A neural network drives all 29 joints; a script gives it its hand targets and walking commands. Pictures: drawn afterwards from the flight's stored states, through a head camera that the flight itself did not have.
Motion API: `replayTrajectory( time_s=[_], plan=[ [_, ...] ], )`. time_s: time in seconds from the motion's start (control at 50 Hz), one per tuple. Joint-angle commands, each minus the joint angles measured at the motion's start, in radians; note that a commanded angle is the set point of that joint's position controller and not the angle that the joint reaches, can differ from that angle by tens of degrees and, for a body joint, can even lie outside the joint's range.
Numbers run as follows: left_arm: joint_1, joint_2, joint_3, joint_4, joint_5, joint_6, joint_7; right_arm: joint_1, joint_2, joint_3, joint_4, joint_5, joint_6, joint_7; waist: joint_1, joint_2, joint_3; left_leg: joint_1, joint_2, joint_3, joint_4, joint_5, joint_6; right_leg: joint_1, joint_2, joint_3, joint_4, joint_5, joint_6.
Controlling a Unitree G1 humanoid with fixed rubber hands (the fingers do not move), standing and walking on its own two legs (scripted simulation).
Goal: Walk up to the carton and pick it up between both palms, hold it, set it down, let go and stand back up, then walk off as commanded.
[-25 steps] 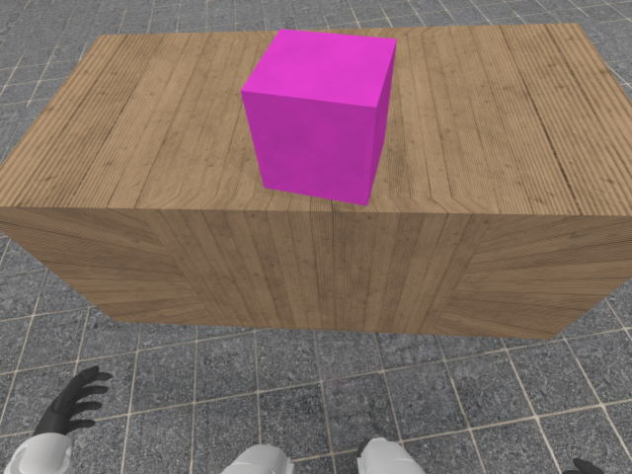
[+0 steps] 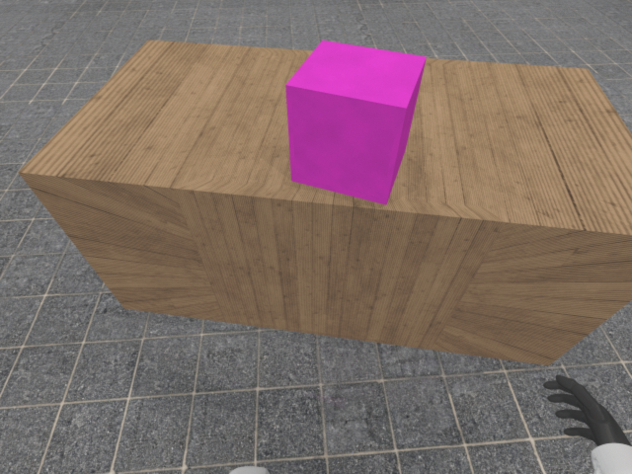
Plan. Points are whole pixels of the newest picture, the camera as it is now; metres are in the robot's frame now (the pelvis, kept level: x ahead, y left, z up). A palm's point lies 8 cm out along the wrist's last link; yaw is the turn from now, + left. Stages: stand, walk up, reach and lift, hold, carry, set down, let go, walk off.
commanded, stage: walk off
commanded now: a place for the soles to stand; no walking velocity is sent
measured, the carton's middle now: (354, 122) +0.77 -0.04 +0.01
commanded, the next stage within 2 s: stand in 1.88 s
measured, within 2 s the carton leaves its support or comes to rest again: neither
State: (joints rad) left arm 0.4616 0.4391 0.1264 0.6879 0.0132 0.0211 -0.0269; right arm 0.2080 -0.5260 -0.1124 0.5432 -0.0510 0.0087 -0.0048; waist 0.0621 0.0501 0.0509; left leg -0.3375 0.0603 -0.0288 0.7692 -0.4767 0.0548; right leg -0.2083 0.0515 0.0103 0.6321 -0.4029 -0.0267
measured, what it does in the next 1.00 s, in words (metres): steps on the spot: left foot, then right foot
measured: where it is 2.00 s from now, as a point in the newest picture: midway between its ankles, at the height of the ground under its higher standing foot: outside the picture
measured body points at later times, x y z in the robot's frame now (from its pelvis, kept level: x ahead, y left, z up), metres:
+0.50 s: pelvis +0.08 +0.03 +0.01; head +0.13 +0.05 +0.45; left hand +0.23 +0.35 -0.08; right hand +0.19 -0.31 -0.06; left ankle +0.16 +0.18 -0.72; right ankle +0.03 -0.12 -0.69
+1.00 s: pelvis +0.05 +0.01 +0.01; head +0.08 +0.03 +0.46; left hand +0.18 +0.36 -0.07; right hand +0.19 -0.30 -0.08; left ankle +0.03 +0.15 -0.72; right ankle +0.10 -0.13 -0.72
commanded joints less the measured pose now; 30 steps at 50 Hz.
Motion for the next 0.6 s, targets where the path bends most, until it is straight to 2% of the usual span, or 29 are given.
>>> replayTrajectory(
  time_s=[0.0, 0.02, 0.04, 0.06, 0.08, 0.1, 0.12, 0.14, 0.16, 0.18, 0.2, 0.22, 0.24, 0.26, 0.28, 0.3, 0.32, 0.34, 0.36, 0.38, 0.4, 0.42, 0.46, 0.48, 0.5, 0.52, 0.54, 0.58],
  plan=[
    [-0.036, 0.234, 0.041, -0.158, 0.037, -0.063, 0.040, -0.024, -0.077, 0.009, -0.102, 0.026, -0.015, -0.008, -0.011, -0.202, 0.089, -0.326, -0.070, -0.125, 0.310, -0.101, -0.031, 0.050, -0.356, 0.588, -0.364, 0.060, -0.180],
    [-0.045, 0.216, 0.037, -0.153, 0.027, -0.061, 0.047, -0.019, -0.091, 0.001, -0.071, 0.028, -0.018, -0.004, -0.024, -0.151, 0.125, -0.336, -0.079, -0.129, 0.299, -0.025, -0.042, 0.086, -0.305, 0.537, -0.341, 0.189, -0.105],
    [-0.073, 0.194, 0.032, -0.162, 0.023, -0.054, 0.044, -0.003, -0.092, 0.010, -0.043, 0.039, -0.021, -0.003, -0.028, -0.190, 0.108, -0.309, -0.056, -0.115, 0.249, 0.018, -0.055, 0.133, -0.275, 0.414, -0.284, 0.363, -0.088],
    [-0.060, 0.190, 0.030, -0.174, 0.025, -0.046, 0.042, 0.018, -0.091, 0.008, -0.041, 0.045, -0.026, -0.005, -0.018, -0.245, 0.081, -0.280, -0.062, -0.116, 0.182, 0.013, -0.046, 0.148, -0.251, 0.342, -0.230, 0.486, -0.094],
    [-0.043, 0.178, 0.028, -0.162, 0.021, -0.048, 0.043, 0.033, -0.097, 0.017, -0.025, 0.043, -0.027, -0.008, -0.012, -0.249, 0.096, -0.267, -0.064, -0.098, 0.147, 0.035, -0.051, 0.162, -0.235, 0.300, -0.230, 0.506, -0.102],
    [-0.062, 0.167, 0.030, -0.187, 0.023, -0.043, 0.042, 0.038, -0.094, 0.003, -0.021, 0.049, -0.026, -0.004, -0.005, -0.279, 0.072, -0.271, -0.080, -0.085, 0.109, 0.047, -0.060, 0.201, -0.215, 0.271, -0.222, 0.485, -0.110],
    [-0.066, 0.161, 0.026, -0.190, 0.028, -0.037, 0.041, 0.046, -0.094, 0.011, -0.009, 0.050, -0.026, 0.003, -0.005, -0.273, 0.057, -0.230, -0.064, -0.046, 0.048, 0.052, -0.065, 0.196, -0.205, 0.244, -0.228, 0.433, -0.108],
    [-0.058, 0.166, 0.018, -0.194, 0.021, -0.038, 0.042, 0.031, -0.091, 0.002, -0.005, 0.044, -0.026, -0.002, -0.008, -0.264, 0.083, -0.202, -0.063, -0.046, 0.012, 0.078, -0.066, 0.165, -0.216, 0.224, -0.213, 0.502, -0.099],
    [-0.061, 0.171, 0.022, -0.199, 0.025, -0.032, 0.039, 0.027, -0.086, -0.001, -0.005, 0.043, -0.025, -0.003, 0.008, -0.287, 0.069, -0.162, -0.081, -0.011, -0.027, 0.075, -0.073, 0.160, -0.197, 0.166, -0.201, 0.502, -0.096],
    [-0.064, 0.151, 0.016, -0.214, 0.023, -0.029, 0.044, 0.029, -0.063, 0.013, -0.008, 0.048, -0.029, -0.001, 0.007, -0.249, 0.039, -0.085, -0.070, -0.012, -0.116, 0.113, -0.061, 0.129, -0.188, 0.150, -0.168, 0.552, -0.079],
    [-0.115, 0.152, 0.011, -0.212, 0.016, -0.019, 0.040, 0.038, -0.047, 0.016, 0.021, 0.049, -0.035, -0.009, -0.010, -0.229, 0.003, 0.038, -0.077, -0.007, -0.185, 0.184, -0.055, 0.071, -0.172, 0.109, -0.115, 0.554, -0.064],
    [-0.123, 0.154, 0.000, -0.202, 0.012, -0.017, 0.034, 0.061, -0.055, 0.005, 0.032, 0.046, -0.038, -0.014, -0.018, -0.254, -0.029, 0.135, -0.073, -0.011, -0.220, 0.281, -0.032, 0.008, -0.158, 0.086, -0.105, 0.438, -0.044],
    [-0.136, 0.148, 0.007, -0.198, 0.003, -0.010, 0.030, 0.092, -0.053, 0.005, 0.050, 0.049, -0.042, -0.019, -0.036, -0.241, -0.040, 0.183, -0.059, -0.025, -0.323, 0.396, -0.023, 0.017, -0.147, 0.082, -0.015, 0.480, -0.028],
    [-0.124, 0.155, 0.013, -0.189, 0.003, -0.001, 0.026, 0.127, -0.073, 0.001, 0.057, 0.049, -0.040, -0.021, -0.050, -0.189, -0.075, 0.243, -0.037, -0.059, -0.327, 0.461, -0.007, -0.010, -0.127, 0.089, 0.057, 0.460, -0.016],
    [-0.070, 0.119, 0.003, -0.164, -0.016, 0.001, 0.023, 0.114, -0.119, -0.009, 0.052, 0.038, -0.040, -0.032, -0.051, -0.059, -0.101, 0.294, 0.076, -0.243, -0.325, 0.535, 0.045, -0.082, -0.088, 0.075, 0.165, 0.334, 0.018],
    [-0.061, 0.114, 0.001, -0.180, -0.016, 0.007, 0.028, 0.150, -0.163, -0.009, 0.047, 0.032, -0.041, -0.043, -0.060, 0.078, -0.119, 0.299, 0.194, -0.411, -0.330, 0.602, 0.110, -0.133, -0.034, 0.059, 0.287, 0.122, 0.033],
    [-0.023, 0.110, 0.001, -0.160, -0.023, 0.026, 0.034, 0.116, -0.149, 0.012, 0.025, 0.039, -0.038, -0.043, -0.044, 0.136, -0.115, 0.237, 0.270, -0.530, -0.346, 0.640, 0.183, -0.147, -0.001, 0.099, 0.356, -0.222, 0.044],
    [-0.050, 0.132, 0.013, -0.150, -0.023, 0.034, 0.043, 0.133, -0.139, 0.007, 0.033, 0.047, -0.045, -0.043, -0.073, 0.158, -0.052, 0.176, 0.292, -0.553, -0.328, 0.655, 0.218, -0.142, -0.054, 0.151, 0.346, -0.270, 0.037],
    [-0.115, 0.137, 0.008, -0.157, -0.029, 0.025, 0.037, 0.111, -0.130, 0.002, 0.029, 0.038, -0.043, -0.031, -0.059, 0.169, -0.041, 0.174, 0.261, -0.456, -0.324, 0.750, 0.200, -0.145, -0.069, 0.158, 0.275, -0.242, 0.027],
    [-0.128, 0.152, 0.006, -0.141, -0.030, 0.010, 0.029, 0.121, -0.118, 0.005, 0.051, 0.043, -0.036, -0.033, -0.079, 0.142, -0.030, 0.191, 0.238, -0.367, -0.316, 0.828, 0.169, -0.157, -0.082, 0.135, 0.222, -0.218, 0.027],
    [-0.085, 0.168, -0.004, -0.104, -0.039, 0.006, 0.022, 0.088, -0.127, 0.006, 0.034, 0.039, -0.032, -0.032, -0.057, 0.177, -0.071, 0.203, 0.200, -0.317, -0.302, 0.783, 0.158, -0.134, -0.072, 0.103, 0.230, -0.212, 0.034],
    [-0.072, 0.157, 0.002, -0.087, -0.032, 0.013, 0.020, 0.049, -0.106, 0.014, 0.045, 0.030, -0.023, -0.035, -0.055, 0.196, -0.027, 0.198, 0.190, -0.282, -0.293, 0.820, 0.155, -0.167, -0.070, 0.076, 0.184, -0.196, 0.044],
    [-0.102, 0.173, 0.010, -0.068, -0.019, 0.025, 0.026, 0.026, -0.119, 0.014, 0.044, 0.029, -0.005, -0.025, -0.057, 0.210, -0.084, 0.150, 0.140, -0.275, -0.332, 0.586, 0.112, -0.077, -0.034, 0.042, 0.090, -0.169, 0.040],
    [-0.112, 0.151, 0.011, -0.069, -0.010, 0.022, 0.029, 0.007, -0.117, 0.003, 0.041, 0.026, 0.002, -0.028, -0.054, 0.180, -0.039, 0.115, 0.139, -0.265, -0.307, 0.633, 0.112, -0.071, -0.047, 0.022, 0.027, -0.093, 0.040],
    [-0.131, 0.178, 0.006, -0.055, -0.008, 0.018, 0.031, 0.015, -0.133, -0.001, 0.045, 0.043, 0.004, -0.023, -0.061, 0.221, -0.098, 0.105, 0.122, -0.250, -0.288, 0.633, 0.086, -0.037, -0.040, 0.006, 0.031, -0.019, 0.037],
    [-0.157, 0.162, 0.017, -0.057, -0.002, 0.018, 0.033, -0.016, -0.138, -0.009, 0.047, 0.046, 0.010, -0.019, -0.052, 0.202, -0.062, 0.071, 0.108, -0.225, -0.274, 0.628, 0.085, -0.006, -0.026, -0.012, -0.005, 0.057, 0.039],
    [-0.139, 0.194, 0.010, -0.052, -0.002, 0.015, 0.037, -0.045, -0.143, -0.011, 0.040, 0.047, 0.013, -0.023, -0.032, 0.178, -0.088, 0.013, 0.098, -0.210, -0.249, 0.531, 0.058, 0.041, -0.036, -0.001, -0.018, 0.117, 0.025],
    [-0.154, 0.210, 0.015, -0.046, 0.002, 0.018, 0.038, -0.066, -0.135, -0.010, 0.039, 0.062, 0.024, -0.016, -0.033, 0.146, -0.074, -0.065, 0.068, -0.198, -0.238, 0.350, 0.025, 0.078, -0.068, 0.055, -0.078, 0.154, 0.027]
  ],
)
